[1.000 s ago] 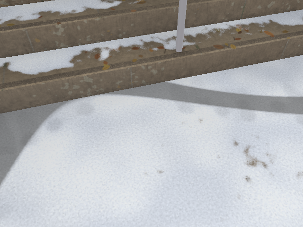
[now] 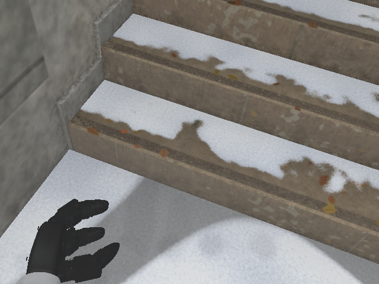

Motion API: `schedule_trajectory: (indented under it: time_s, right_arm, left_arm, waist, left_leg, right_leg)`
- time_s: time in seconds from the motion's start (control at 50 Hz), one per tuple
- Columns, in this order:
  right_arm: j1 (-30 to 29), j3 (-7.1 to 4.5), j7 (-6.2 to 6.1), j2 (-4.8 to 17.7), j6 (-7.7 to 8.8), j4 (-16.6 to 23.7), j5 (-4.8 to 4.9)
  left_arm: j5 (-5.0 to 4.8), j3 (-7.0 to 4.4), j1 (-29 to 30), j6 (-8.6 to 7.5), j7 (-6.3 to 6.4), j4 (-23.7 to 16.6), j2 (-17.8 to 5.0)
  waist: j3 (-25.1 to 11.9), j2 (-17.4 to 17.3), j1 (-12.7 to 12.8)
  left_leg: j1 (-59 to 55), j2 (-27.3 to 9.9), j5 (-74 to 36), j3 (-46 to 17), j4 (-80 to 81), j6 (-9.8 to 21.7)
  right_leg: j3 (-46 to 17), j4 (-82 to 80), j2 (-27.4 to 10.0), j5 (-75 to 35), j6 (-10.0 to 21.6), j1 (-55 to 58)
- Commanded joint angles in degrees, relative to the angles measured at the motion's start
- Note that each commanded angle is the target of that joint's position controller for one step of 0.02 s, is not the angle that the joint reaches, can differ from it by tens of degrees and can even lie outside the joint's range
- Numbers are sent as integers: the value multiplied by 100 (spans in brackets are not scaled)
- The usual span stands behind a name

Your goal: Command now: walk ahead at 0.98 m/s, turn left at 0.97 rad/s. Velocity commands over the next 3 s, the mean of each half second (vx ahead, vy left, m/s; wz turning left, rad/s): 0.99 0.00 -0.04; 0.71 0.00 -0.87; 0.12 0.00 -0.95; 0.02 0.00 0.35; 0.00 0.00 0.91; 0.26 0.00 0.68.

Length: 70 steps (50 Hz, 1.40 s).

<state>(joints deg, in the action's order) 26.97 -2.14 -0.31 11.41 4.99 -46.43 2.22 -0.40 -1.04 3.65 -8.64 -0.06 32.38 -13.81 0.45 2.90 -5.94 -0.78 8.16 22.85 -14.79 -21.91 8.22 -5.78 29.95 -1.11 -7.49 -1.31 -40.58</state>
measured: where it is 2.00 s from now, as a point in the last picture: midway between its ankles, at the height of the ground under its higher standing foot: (245, 93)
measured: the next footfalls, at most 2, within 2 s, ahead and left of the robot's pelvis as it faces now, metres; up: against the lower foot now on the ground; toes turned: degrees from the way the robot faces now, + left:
right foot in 0.08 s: +0.32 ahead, -0.12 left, +0.00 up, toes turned +11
left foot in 0.50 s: +0.60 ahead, +0.16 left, +0.00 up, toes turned -10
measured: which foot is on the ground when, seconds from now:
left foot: down 0.00-0.10, up 0.12-0.48, down 0.50-0.92, up 0.94-1.00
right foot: up 0.00-0.06, down 0.08-0.50, up 0.52-0.76, down 0.78-0.84, up 0.86-0.92, down 0.94-1.00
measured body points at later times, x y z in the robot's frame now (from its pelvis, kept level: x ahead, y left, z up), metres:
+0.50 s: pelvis +0.42 +0.02 -0.01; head +0.44 +0.03 +0.44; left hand +0.36 +0.28 -0.14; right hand +0.72 -0.17 -0.01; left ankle +0.56 +0.16 -0.74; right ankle +0.28 -0.12 -0.73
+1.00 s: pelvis +0.74 -0.08 +0.00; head +0.79 -0.12 +0.44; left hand +1.04 +0.04 -0.09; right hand +0.70 -0.35 -0.12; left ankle +0.68 +0.13 -0.50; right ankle +0.67 -0.09 -0.73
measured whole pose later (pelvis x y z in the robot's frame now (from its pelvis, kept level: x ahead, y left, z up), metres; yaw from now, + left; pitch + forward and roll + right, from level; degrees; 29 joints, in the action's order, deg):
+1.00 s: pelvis +0.74 -0.08 +0.00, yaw -33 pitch +5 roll +3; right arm 12.9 1.2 -1.3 15.2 5.1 -40.2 -2.1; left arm 3.4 -0.7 -9.0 -3.2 -1.7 32.1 -18.2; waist 3.4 2.4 -1.7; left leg 29.2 -3.8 33.8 2.7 -98.4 -2.6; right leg 2.7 35.0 1.9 21.1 6.3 -16.8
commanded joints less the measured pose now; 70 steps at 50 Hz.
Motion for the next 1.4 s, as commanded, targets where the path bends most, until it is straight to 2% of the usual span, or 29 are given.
schedule_trajectory:
  time_s: [0.02, 0.1, 0.12, 0.16, 0.2, 0.34, 0.48, 0.5, 0.52, 0.54, 0.6, 0.66, 0.82, 0.88, 0.9, 0.94, 0.96, 0.98, 1.02, 1.06, 1.12, 1.14, 1.18, 1.2, 1.22, 1.24, 1.26, 1.32, 1.4]
  right_arm:
    - [-119, -307, -153, 976, -17, 161, 22]
    - [-920, -174, 26, 835, -68, 460, -610]
    - [575, 9, 122, 177, 15, 382, -80]
    - [-778, 33, 155, 961, 104, 428, 34]
    - [-2164, 89, 170, 859, 288, 953, -387]
    - [-2452, 319, 220, 546, 425, 1512, -380]
    - [-2022, -90, -136, 1422, 429, 1632, -235]
    - [-688, -194, -217, 1714, 404, 1390, -305]
    - [61, -334, -225, 2171, 318, 1194, -465]
    - [71, -378, -154, 2055, 261, 1001, -386]
    - [-678, -189, -75, 1107, 227, 871, -449]
    - [-1163, -115, -73, 852, 284, 628, -368]
    - [-1066, -122, -311, 1291, -86, 136, -252]
    - [-1397, -88, -414, 1767, -401, 823, -603]
    - [-1005, -181, -339, 2081, -346, 632, -423]
    - [-2367, -56, -151, 1624, -88, 971, -74]
    - [-2005, 272, -67, 656, 257, 1438, -450]
    - [-1845, 441, 11, 371, 434, 1516, -600]
    - [-2987, 468, -21, 539, 464, 2155, -467]
    - [-3004, 740, 149, 6, 260, 2497, -268]
    - [-3320, 853, 161, 127, 140, 3464, -570]
    - [-2532, 527, -6, 523, 25, 2851, -770]
    - [255, -19, -428, 1395, -60, 2247, -662]
    - [545, -118, -479, 1769, -48, 1794, -491]
    - [763, -53, -492, 1701, -88, 1059, -275]
    - [261, -21, -462, 1228, -111, 1553, -622]
    - [-567, -105, -370, 1069, -202, 1588, -553]
    - [-1503, -16, -415, 110, -479, 1285, -272]
    - [-1508, -102, -547, -33, -721, 727, -244]
  left_arm:
    - [-149, -280, 804, -147, -42, -684, -675]
    - [-110, -573, -3282, -13, 146, 61, -1517]
    - [113, -633, -3539, -51, 37, 568, -1724]
    - [111, -413, -3065, 13, 27, 500, -556]
    - [175, -430, -2846, 9, -87, 662, -796]
    - [-194, -423, -2198, 184, 6, 681, -1047]
    - [-142, -354, -2761, 252, -101, 886, -919]
    - [-55, -248, -2486, 209, -128, 737, -684]
    - [-317, -3, -2975, 122, -71, 506, -42]
    - [-539, 21, -3083, 143, 25, 442, -367]
    - [-131, -13, -2034, 335, 51, 344, -583]
    - [-144, 75, -1809, 568, -77, 82, -210]
    - [-111, 20, -986, 916, -113, -925, -499]
    - [8, -246, -982, 578, -431, -928, -1297]
    - [-77, -314, -1475, 596, -499, -769, -994]
    - [204, -495, -3493, 597, -263, 467, -1250]
    - [593, -354, -3532, 533, -81, 548, -1893]
    - [675, -408, -3854, 611, 23, 636, -1881]
    - [245, -575, -3892, 897, 33, 802, -1889]
    - [36, -349, -2922, 1062, 170, 762, -1340]
    - [-325, -272, -624, 1073, 381, 434, -1087]
    - [-284, -453, -1204, 884, 439, 495, -1326]
    - [-266, -777, -449, 665, 155, 341, -2304]
    - [-131, -575, -910, 580, 44, 434, -1342]
    - [560, -346, 396, 335, -142, 110, -829]
    - [-64, -425, -1235, 239, -325, 421, -930]
    - [-240, -397, -1388, 422, -323, 293, -896]
    - [-301, -230, -1161, 930, -257, -103, -395]
    - [-218, 53, -767, 1003, -376, -738, 144]
  waist:
    - [369, -908, 211]
    - [-2159, -945, 2007]
    - [-2955, 3106, 1008]
    - [-1271, 1160, 1428]
    - [-282, -645, 1203]
    - [437, -88, 445]
    - [-221, 171, 114]
    - [-1041, -273, -527]
    - [-1880, -2056, -304]
    - [-1720, -2460, -139]
    - [-248, -683, 109]
    - [194, -651, 560]
    - [687, -922, 767]
    - [-630, -73, 921]
    - [-1310, -1026, 1067]
    - [757, 813, 2118]
    - [197, 1708, 1114]
    - [-1622, 902, 1259]
    - [-1837, -533, 1492]
    - [-806, 239, 920]
    - [354, 197, -411]
    - [-1178, 175, -446]
    - [-2918, 549, -1785]
    - [-3618, -2466, -1147]
    - [-1975, -2887, -1186]
    - [-3092, -2011, -513]
    - [-2305, -1071, 13]
    - [111, -169, 895]
    - [526, -951, 1112]
  left_leg:
    - [667, -1186, -2404, -1167, 295, 313]
    - [1618, -877, -4656, -356, -4040, 6]
    - [3752, 160, 60, 139, -6352, -451]
    - [4662, -582, -50, 278, -6655, -176]
    - [4496, -849, -261, 582, -5775, -124]
    - [2460, -1001, -1119, 1078, -2158, -750]
    - [-7, -934, -1578, 952, -588, -570]
    - [-1545, -1696, -774, 283, -629, -297]
    - [-2751, -3213, 1015, -2555, 301, 421]
    - [-2605, -3424, 2499, -3702, 725, 508]
    - [-651, -2735, -303, -1158, 758, 275]
    - [427, -2385, -2142, 305, 1068, 114]
    - [-1070, -2590, -7249, 2230, 145, -389]
    - [33, -1659, -9255, 2763, -2380, -886]
    - [321, -2094, -7626, 2374, -3098, -850]
    - [3737, -727, 1424, 2529, -6864, -1177]
    - [6287, -756, 2896, 1794, -9140, -1066]
    - [7403, -754, 2432, 1626, -10559, -1012]
    - [8468, -816, 1442, 1922, -10703, -1070]
    - [8486, -753, 2000, 1864, -11506, -1286]
    - [4180, -900, 1329, 2559, -5819, -1138]
    - [1771, -92, 15, 2988, -6014, -1028]
    - [-291, -689, -819, 973, -3092, -592]
    - [-1612, -2452, -4677, -1556, -1861, 347]
    - [-1690, -1956, -9867, -1128, -1710, 169]
    - [-2012, -3433, -10173, -2365, -1763, 819]
    - [-1254, -3318, -8610, -2292, -1556, 729]
    - [852, -2490, -3403, 303, -552, -198]
    - [1517, -1575, -5550, 2653, 82, -298]
  right_leg:
    - [78, -638, 297, 83, 46, 1260]
    - [-607, 650, -710, 1922, 780, 5834]
    - [-4482, -982, -2121, 4222, 2155, 7443]
    - [-3956, -1521, -1573, 4819, 1759, 6284]
    - [-2974, -1678, -1038, 2712, 1700, 4734]
    - [-1887, -2108, -408, 2143, 1653, 1702]
    - [-1660, 39, -22, 1023, 722, 1967]
    - [-1268, 1816, 227, 1143, 502, 1112]
    - [-637, 3754, 666, 3530, 315, -357]
    - [-288, 5023, 117, 3593, 317, -1255]
    - [98, 5278, -469, 2686, 338, -1237]
    - [-8, 4939, -767, 2351, 333, -741]
    - [642, 7483, -331, 4201, 21, -3042]
    - [1683, 2338, 442, 1404, 301, 1411]
    - [1011, 143, 188, -13, 389, 3190]
    - [249, -3391, -108, -2316, 1050, 5353]
    - [-607, 251, -1321, -8455, 1088, 7113]
    - [-1155, 1070, -1939, -9719, 1605, 8104]
    - [-1552, 216, -1511, -5622, 1565, 7768]
    - [-1643, -576, -1373, -3463, 1636, 5707]
    - [-172, -2012, -40, -3330, 813, 315]
    - [-272, -1185, 277, -7594, 790, 502]
    - [-1262, 957, -453, -8702, 658, 2029]
    - [-830, 4272, 738, 1313, -103, 2101]
    - [-563, 6695, 1258, 4553, -235, 239]
    - [-1758, 8471, 1644, 4512, -385, -718]
    - [-1156, 8751, 1346, 4305, -576, -769]
    - [-328, 8010, 487, 3763, -533, -793]
    - [723, 6113, 239, 2741, -441, -556]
